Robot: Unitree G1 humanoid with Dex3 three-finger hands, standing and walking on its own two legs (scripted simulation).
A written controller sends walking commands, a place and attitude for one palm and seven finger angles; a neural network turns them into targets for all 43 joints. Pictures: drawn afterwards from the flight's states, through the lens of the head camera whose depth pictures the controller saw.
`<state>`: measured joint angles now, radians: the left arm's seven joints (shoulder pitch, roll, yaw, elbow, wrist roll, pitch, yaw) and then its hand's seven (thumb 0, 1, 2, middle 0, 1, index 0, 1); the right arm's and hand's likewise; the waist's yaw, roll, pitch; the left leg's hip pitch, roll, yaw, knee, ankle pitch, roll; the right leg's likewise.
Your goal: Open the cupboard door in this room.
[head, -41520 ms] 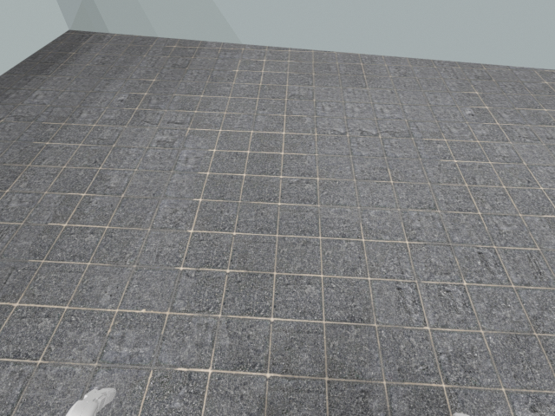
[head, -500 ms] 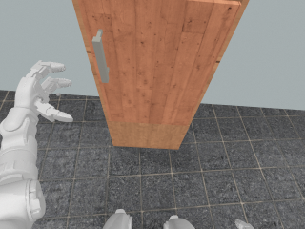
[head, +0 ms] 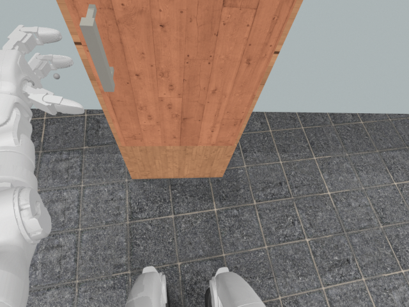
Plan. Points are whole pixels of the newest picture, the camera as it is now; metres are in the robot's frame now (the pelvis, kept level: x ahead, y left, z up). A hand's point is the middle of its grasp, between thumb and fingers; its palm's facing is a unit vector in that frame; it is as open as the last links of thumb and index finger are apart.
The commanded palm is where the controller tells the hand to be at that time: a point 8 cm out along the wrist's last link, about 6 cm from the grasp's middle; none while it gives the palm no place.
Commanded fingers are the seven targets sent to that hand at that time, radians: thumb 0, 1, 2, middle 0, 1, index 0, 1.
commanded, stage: move the hooked fingers beside the handle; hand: left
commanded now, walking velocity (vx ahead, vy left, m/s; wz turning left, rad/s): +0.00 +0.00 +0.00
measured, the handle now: (101, 52) +0.58 +0.16 +0.09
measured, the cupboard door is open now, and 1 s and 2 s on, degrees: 0 0 0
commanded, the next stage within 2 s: slide the fingers in behind the handle in 0.98 s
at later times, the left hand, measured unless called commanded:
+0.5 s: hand (59, 71) +0.53 +0.22 +0.10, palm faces +0.01 -1.00 -0.01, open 14.0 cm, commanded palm +0.51 +0.26 +0.09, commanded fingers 0.00 -0.50 0.30 -0.30 -1.20 -0.30 -1.20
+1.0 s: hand (61, 72) +0.53 +0.22 +0.09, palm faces -0.01 -1.00 -0.01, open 14.0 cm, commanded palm +0.52 +0.26 +0.09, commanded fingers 0.00 -0.50 0.30 -0.30 -1.20 -0.30 -1.20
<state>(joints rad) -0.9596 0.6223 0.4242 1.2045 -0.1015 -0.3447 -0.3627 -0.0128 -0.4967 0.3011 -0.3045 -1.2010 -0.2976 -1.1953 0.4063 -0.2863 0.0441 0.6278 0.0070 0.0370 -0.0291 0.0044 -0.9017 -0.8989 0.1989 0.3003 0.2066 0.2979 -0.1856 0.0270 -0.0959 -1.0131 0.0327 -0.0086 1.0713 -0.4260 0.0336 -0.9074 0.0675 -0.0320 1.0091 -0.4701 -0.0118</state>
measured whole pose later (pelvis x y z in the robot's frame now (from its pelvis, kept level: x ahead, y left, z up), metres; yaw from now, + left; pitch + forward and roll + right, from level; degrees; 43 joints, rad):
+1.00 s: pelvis +0.00 +0.00 +0.00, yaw +0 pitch +23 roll -5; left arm -1.04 0.65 0.41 1.27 -0.07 -0.34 -0.33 -0.01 -0.50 0.30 -0.30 -1.20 -0.30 -1.20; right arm 0.39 -0.28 0.06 0.62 0.00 0.07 -0.02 0.00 -0.90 -0.90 0.20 0.30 0.21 0.30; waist -0.21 0.03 -0.09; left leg -1.06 0.04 -0.03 1.10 -0.44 0.03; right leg -0.94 0.07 -0.05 1.02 -0.47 -0.01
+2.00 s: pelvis +0.01 +0.00 -0.01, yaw +0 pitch +22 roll -4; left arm -1.02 0.50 0.36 1.23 -0.06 -0.36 -0.20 -0.01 -0.50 0.30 -0.30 -1.20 -0.30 -1.20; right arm 0.41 -0.27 0.04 0.62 -0.02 0.06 0.02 0.00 -0.90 -0.90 0.20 0.30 0.21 0.30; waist -0.20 0.04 -0.11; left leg -1.05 0.03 -0.02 1.11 -0.45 0.03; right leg -0.94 0.07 -0.04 1.03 -0.49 -0.01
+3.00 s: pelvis +0.01 +0.00 +0.00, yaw +0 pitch +22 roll -4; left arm -1.01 0.45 0.33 1.21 -0.06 -0.38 -0.14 -0.01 -0.29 0.39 -0.32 -1.22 -0.32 -1.23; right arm 0.42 -0.26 0.03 0.63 -0.03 0.06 0.04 0.00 -0.90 -0.90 0.20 0.30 0.21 0.30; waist -0.20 0.05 -0.12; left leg -1.04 0.03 -0.02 1.10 -0.44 0.03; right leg -0.94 0.07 -0.04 1.04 -0.49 -0.02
